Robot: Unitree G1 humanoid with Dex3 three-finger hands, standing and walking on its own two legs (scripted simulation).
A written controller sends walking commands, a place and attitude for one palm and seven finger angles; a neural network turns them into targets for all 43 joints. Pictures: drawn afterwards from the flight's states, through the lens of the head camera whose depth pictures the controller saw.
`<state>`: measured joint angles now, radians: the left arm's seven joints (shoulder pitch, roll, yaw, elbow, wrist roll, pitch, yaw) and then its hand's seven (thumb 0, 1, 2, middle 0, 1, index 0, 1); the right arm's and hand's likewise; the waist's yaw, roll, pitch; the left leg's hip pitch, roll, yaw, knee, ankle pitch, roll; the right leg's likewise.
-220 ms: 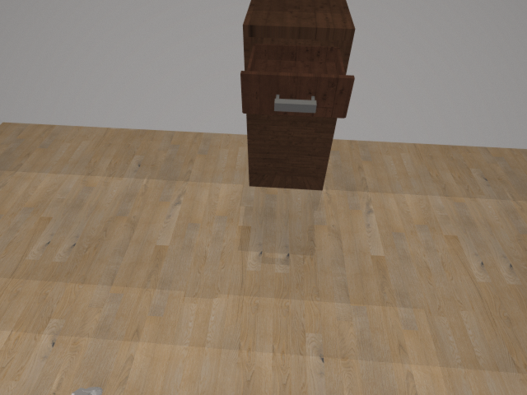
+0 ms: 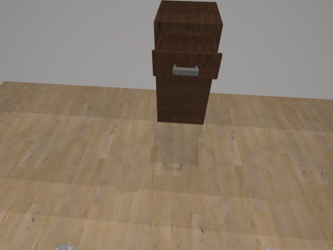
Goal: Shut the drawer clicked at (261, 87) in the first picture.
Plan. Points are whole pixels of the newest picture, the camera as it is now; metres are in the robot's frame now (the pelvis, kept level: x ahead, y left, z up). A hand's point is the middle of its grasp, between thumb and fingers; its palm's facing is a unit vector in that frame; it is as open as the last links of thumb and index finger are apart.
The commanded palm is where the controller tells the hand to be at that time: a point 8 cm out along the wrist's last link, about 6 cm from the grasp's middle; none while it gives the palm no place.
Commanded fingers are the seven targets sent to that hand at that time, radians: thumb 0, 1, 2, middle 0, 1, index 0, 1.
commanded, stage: stand and wait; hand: left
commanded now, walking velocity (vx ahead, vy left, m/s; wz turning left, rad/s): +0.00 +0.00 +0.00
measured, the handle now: (185, 69) +0.96 -0.04 -0.06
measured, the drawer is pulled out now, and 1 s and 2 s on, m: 0.28 0.28 0.28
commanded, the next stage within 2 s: look at it before walking up in 0.60 s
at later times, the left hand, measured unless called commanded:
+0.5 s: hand out of the picture +0.05 +0.24 -0.15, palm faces -0.02 -0.94 -0.33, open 7.4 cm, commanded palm none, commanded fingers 0.00 0.90 0.90 -0.20 -0.30 -0.20 -0.30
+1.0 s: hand out of the picture +0.06 +0.23 -0.15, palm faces -0.01 -0.95 -0.32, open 7.4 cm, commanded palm none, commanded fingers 0.00 0.90 0.90 -0.20 -0.30 -0.20 -0.30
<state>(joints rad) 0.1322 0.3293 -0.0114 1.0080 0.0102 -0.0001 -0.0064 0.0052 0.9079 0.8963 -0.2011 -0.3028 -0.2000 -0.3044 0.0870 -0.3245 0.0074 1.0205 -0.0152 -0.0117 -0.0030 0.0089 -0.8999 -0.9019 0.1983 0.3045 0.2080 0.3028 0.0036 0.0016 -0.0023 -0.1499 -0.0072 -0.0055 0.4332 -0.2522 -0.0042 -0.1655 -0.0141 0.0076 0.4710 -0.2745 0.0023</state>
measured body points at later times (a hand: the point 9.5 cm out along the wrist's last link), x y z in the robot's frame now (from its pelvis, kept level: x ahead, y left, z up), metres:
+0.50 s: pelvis -0.01 -0.01 +0.00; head -0.01 -0.01 +0.45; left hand +0.05 +0.28 -0.13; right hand +0.05 -0.31 -0.13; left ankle -0.01 +0.12 -0.74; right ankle -0.01 -0.12 -0.74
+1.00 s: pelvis -0.01 -0.01 +0.01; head -0.02 -0.01 +0.45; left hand +0.06 +0.28 -0.13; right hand +0.06 -0.30 -0.13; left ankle -0.01 +0.12 -0.74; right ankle -0.01 -0.12 -0.74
